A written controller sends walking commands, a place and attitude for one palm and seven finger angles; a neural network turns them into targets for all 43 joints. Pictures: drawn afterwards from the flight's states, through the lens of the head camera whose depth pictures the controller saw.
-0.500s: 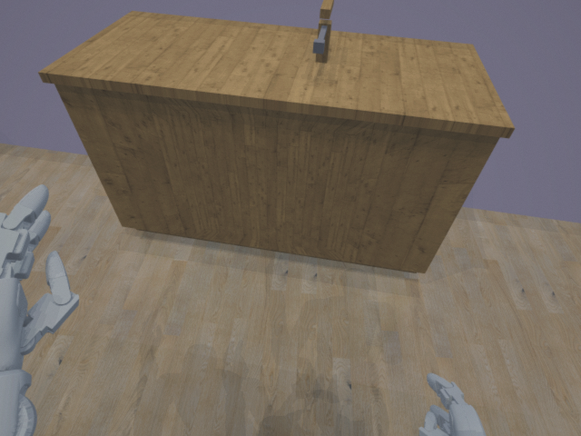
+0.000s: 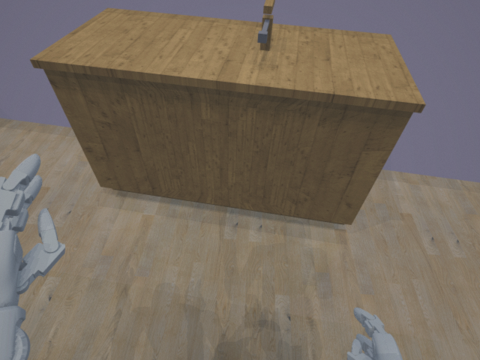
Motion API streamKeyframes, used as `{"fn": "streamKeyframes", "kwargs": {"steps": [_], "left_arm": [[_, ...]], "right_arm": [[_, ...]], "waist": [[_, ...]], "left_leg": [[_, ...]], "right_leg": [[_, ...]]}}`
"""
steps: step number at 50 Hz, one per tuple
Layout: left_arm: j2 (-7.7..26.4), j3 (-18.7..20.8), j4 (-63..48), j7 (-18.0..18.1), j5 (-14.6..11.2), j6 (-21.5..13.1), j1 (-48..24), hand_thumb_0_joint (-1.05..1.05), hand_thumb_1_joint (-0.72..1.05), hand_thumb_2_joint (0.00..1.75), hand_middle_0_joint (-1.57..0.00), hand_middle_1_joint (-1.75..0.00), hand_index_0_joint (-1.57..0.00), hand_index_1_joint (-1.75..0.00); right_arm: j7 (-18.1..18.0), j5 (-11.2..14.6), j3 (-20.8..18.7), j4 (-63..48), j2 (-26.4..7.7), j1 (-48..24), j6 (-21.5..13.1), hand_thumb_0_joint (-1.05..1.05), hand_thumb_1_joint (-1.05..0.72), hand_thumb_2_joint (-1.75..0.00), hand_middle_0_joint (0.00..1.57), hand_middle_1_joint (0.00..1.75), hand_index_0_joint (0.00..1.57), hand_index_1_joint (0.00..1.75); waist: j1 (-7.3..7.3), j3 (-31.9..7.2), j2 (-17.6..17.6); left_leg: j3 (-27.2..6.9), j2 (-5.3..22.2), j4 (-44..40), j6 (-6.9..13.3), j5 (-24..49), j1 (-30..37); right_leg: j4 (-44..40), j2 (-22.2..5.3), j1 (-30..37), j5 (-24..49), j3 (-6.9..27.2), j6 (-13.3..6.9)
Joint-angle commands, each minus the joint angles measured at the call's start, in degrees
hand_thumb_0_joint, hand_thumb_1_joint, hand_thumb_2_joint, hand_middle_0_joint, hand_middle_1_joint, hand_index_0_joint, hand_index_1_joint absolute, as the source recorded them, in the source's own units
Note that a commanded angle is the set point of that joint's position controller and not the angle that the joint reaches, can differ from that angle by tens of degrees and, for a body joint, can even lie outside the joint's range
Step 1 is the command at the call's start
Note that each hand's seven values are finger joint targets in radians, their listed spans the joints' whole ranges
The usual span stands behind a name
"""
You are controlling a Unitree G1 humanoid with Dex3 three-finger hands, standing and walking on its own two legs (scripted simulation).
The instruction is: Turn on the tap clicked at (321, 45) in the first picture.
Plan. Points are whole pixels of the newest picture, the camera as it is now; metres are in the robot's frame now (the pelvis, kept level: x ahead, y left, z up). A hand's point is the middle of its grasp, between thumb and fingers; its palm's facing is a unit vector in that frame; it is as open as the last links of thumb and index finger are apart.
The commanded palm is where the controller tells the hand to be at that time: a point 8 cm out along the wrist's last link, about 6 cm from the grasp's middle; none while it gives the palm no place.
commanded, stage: walk to a spot facing it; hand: left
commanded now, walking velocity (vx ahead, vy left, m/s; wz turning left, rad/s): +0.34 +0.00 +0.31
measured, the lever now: (262, 37) +1.01 -0.01 +0.11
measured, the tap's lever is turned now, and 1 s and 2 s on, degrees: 0 0 0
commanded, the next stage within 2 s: turn to face it in 0.62 s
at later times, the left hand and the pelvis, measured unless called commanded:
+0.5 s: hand (76, 209) +0.27 +0.24 +0.16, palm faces +0.45 -0.78 -0.42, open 7.4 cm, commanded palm +0.20 +0.29 +0.18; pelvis +0.07 -0.01 -0.02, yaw +6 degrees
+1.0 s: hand (81, 151) +0.35 +0.26 +0.19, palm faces +0.54 -0.74 -0.41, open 7.4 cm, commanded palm +0.29 +0.30 +0.18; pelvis +0.17 +0.00 -0.01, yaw +7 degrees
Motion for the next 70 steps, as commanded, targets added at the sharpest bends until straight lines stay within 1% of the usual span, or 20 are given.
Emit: {"fn": "streamKeyframes", "kwargs": {"steps": [1,6,12,15,17,22,24,26,30,36,37,38,39,40,45,51,54,56,61,70], "left_arm": [[9.33,6.06,-12.21,1.07,-0.14,-3.56,-3.87,0.00,0.90,0.90,-0.20,-0.30,-0.20,-0.30],[9.48,5.84,-12.96,1.78,0.47,-2.77,-5.40,0.00,0.90,0.90,-0.20,-0.30,-0.20,-0.30],[10.25,7.22,-13.37,2.36,0.55,-3.65,-5.83,0.00,0.90,0.90,-0.20,-0.30,-0.20,-0.30],[9.48,6.97,-14.95,2.11,0.76,-4.34,-7.47,0.00,0.90,0.90,-0.20,-0.30,-0.20,-0.30],[9.64,6.72,-14.48,1.92,1.07,-5.33,-7.58,0.00,0.90,0.90,-0.20,-0.30,-0.20,-0.30],[9.77,7.45,-15.62,1.33,0.49,-4.79,-1.93,0.00,0.90,0.90,-0.20,-0.30,-0.20,-0.30],[12.52,9.64,-13.15,1.55,0.33,-4.49,-1.98,0.00,0.90,0.90,-0.20,-0.30,-0.20,-0.30],[13.38,11.19,-10.37,1.60,-0.74,-5.10,0.19,0.00,0.90,0.90,-0.20,-0.30,-0.20,-0.30],[12.06,10.23,-13.46,1.64,0.07,-6.32,-2.78,0.00,0.90,0.90,-0.20,-0.30,-0.20,-0.30],[11.32,8.48,-18.74,3.29,0.05,-4.98,-4.66,0.00,0.90,0.90,-0.20,-0.30,-0.20,-0.30],[11.76,8.69,-20.94,3.28,-0.02,-5.50,-5.11,0.00,0.90,0.90,-0.20,-0.30,-0.20,-0.30],[12.09,9.60,-23.25,3.43,-0.30,-6.28,-5.14,0.00,0.90,0.90,-0.20,-0.30,-0.20,-0.30],[12.44,9.37,-23.43,3.71,-0.52,-6.99,-7.42,0.00,0.90,0.90,-0.20,-0.30,-0.20,-0.30],[14.18,9.87,-17.75,2.83,-0.62,-6.40,-5.57,0.00,0.90,0.90,-0.20,-0.30,-0.20,-0.30],[11.99,9.93,-23.12,1.53,-0.49,-5.46,-5.88,0.00,0.90,0.90,-0.20,-0.30,-0.20,-0.30],[8.27,8.00,-12.85,0.53,-0.91,-3.43,-5.25,0.00,0.90,0.90,-0.20,-0.30,-0.20,-0.30],[10.21,7.46,-11.24,0.38,-0.11,-2.91,-10.68,0.00,0.90,0.90,-0.20,-0.30,-0.20,-0.30],[12.58,10.00,-10.93,1.29,-0.83,-1.62,-9.72,0.00,0.90,0.90,-0.20,-0.30,-0.20,-0.30],[13.76,12.38,-19.01,2.39,-1.23,-4.15,-2.04,0.00,0.90,0.90,-0.20,-0.30,-0.20,-0.30],[11.86,11.03,-16.37,2.11,-1.61,-3.88,0.60,0.00,0.90,0.90,-0.20,-0.30,-0.20,-0.30]], "right_arm": [[-0.77,0.15,-2.54,-9.04,-6.79,-5.54,-2.94,0.00,-0.90,-0.90,0.20,0.30,0.20,0.30],[-1.29,-0.23,-2.89,-8.97,-6.92,-5.29,-2.12,0.00,-0.90,-0.90,0.20,0.30,0.20,0.30],[-1.26,-0.04,-2.91,-7.95,-6.82,-4.14,-2.37,0.00,-0.90,-0.90,0.20,0.30,0.20,0.30],[-1.47,0.10,-2.89,-7.89,-7.61,-4.03,-2.70,0.00,-0.90,-0.90,0.20,0.30,0.20,0.30],[-1.20,-0.85,-3.02,-6.69,-7.06,-2.44,-3.72,0.00,-0.90,-0.90,0.20,0.30,0.20,0.30],[0.57,-0.32,-3.21,-6.59,-7.06,-3.51,-3.28,0.00,-0.90,-0.90,0.20,0.30,0.20,0.30],[0.77,0.45,-3.56,-7.18,-5.62,-3.27,-2.67,0.00,-0.90,-0.90,0.20,0.30,0.20,0.30],[0.69,0.61,-4.27,-6.84,-6.69,-4.52,-2.53,0.00,-0.90,-0.90,0.20,0.30,0.20,0.30],[0.29,-0.06,-2.33,-7.07,-4.48,-5.89,-0.30,0.00,-0.90,-0.90,0.20,0.30,0.20,0.30],[-0.73,-0.01,-3.70,-9.04,-4.14,-4.17,-2.05,0.00,-0.90,-0.90,0.20,0.30,0.20,0.30],[-1.19,0.28,-4.29,-9.56,-5.03,-3.71,-2.25,0.00,-0.90,-0.90,0.20,0.30,0.20,0.30],[-1.01,0.22,-4.71,-9.63,-6.80,-4.12,-2.24,0.00,-0.90,-0.90,0.20,0.30,0.20,0.30],[-0.38,0.42,-4.20,-9.70,-6.45,-3.75,-2.20,0.00,-0.90,-0.90,0.20,0.30,0.20,0.30],[-0.12,0.30,-3.86,-8.51,-6.43,-4.59,-2.48,0.00,-0.90,-0.90,0.20,0.30,0.20,0.30],[0.81,0.30,-4.15,-8.41,-6.64,-6.31,-3.05,0.00,-0.90,-0.90,0.20,0.30,0.20,0.30],[1.78,0.54,-4.00,-10.34,-6.86,-4.76,-4.37,0.00,-0.90,-0.90,0.20,0.30,0.20,0.30],[1.79,0.86,-3.86,-10.63,-5.72,-3.75,-4.35,0.00,-0.90,-0.90,0.20,0.30,0.20,0.30],[1.52,0.65,-3.30,-11.69,-4.49,-6.00,-4.20,0.00,-0.90,-0.90,0.20,0.30,0.20,0.30],[1.58,0.32,-2.11,-10.19,-4.03,-7.36,-0.43,0.00,-0.90,-0.90,0.20,0.30,0.20,0.30],[2.01,1.23,-3.40,-12.34,-6.39,-4.67,1.98,0.00,-0.90,-0.90,0.20,0.30,0.20,0.30]], "waist": [[0.05,-5.66,2.06],[-0.78,-0.73,0.74],[-1.23,-1.13,1.08],[-2.09,2.37,11.87],[-2.23,1.53,12.89],[-0.37,-7.80,10.40],[-0.31,-9.90,-12.06],[0.29,-1.20,-8.31],[-0.63,0.69,-8.22],[-0.87,-5.69,-6.29],[-1.80,-9.21,-0.64],[-1.22,-13.97,13.20],[-0.58,-14.47,16.29],[-0.76,-12.05,11.82],[0.66,-5.85,13.40],[0.66,-4.16,11.25],[0.37,-3.81,-4.05],[1.74,-6.37,-19.77],[0.62,-12.06,-6.82],[0.64,-9.16,-4.74]], "left_leg": [[-2.01,3.17,-6.00,1.00,1.55,-3.33],[-3.79,2.57,-3.12,3.44,-21.57,-9.19],[-4.31,2.71,0.79,4.05,-18.21,-11.33],[-19.92,10.36,-9.44,8.21,-23.45,-7.34],[-30.33,15.45,-9.40,12.03,-1.35,3.11],[-11.09,9.89,5.30,6.86,25.80,0.03],[3.72,-0.67,27.40,1.38,3.86,-23.01],[-0.70,2.09,39.44,-0.10,-17.42,-28.95],[3.60,5.69,28.21,-0.39,-9.69,-21.33],[15.38,-1.74,1.47,0.72,3.97,4.57],[11.83,0.62,-1.93,2.04,8.10,15.16],[-5.37,13.73,-2.58,7.69,20.70,24.92],[-19.60,23.38,-4.92,13.75,30.58,25.01],[-21.26,25.22,-6.82,14.78,21.89,19.51],[0.67,20.80,-9.17,9.35,12.06,5.63],[9.34,20.64,-3.21,3.67,4.25,-1.20],[13.26,12.29,16.51,-1.02,-4.20,-3.61],[6.04,3.64,35.87,-3.87,-23.14,-15.99],[2.11,3.93,34.76,-4.71,-14.30,-16.39],[4.00,2.81,0.95,-2.63,-6.40,0.44]], "right_leg": [[-2.61,-3.19,6.40,1.46,2.50,-0.66],[-3.17,-6.45,-0.97,-25.60,5.75,-3.21],[2.60,-9.44,0.52,-23.28,6.64,-5.01],[16.23,-2.02,-8.03,-20.84,-2.17,-1.47],[21.01,-1.05,-15.54,-18.75,-1.62,-0.60],[2.11,-1.82,6.99,-6.37,-3.36,-2.22],[-2.06,-19.17,25.68,7.77,19.41,-10.60],[-5.76,-25.82,16.66,7.06,24.51,-14.88],[-5.77,-19.06,8.73,13.73,4.04,-9.85],[10.47,-14.36,4.51,24.95,-6.36,-4.78],[20.96,-12.07,-0.30,22.64,-6.33,-2.52],[34.81,-5.29,-10.01,-3.29,-7.48,0.30],[44.91,-1.51,-16.05,-24.94,-2.52,0.24],[49.61,-2.28,-18.15,-24.10,1.76,0.25],[34.97,-6.16,-14.37,-15.13,-1.18,1.16],[16.36,-2.35,-3.68,-8.49,-7.80,2.65],[1.46,-6.32,-0.11,10.01,1.66,-0.79],[-4.86,-20.71,3.90,29.84,28.46,-9.50],[1.14,-15.26,11.51,33.54,15.38,-10.39],[-2.71,-11.10,0.94,7.54,19.52,-7.94]]}}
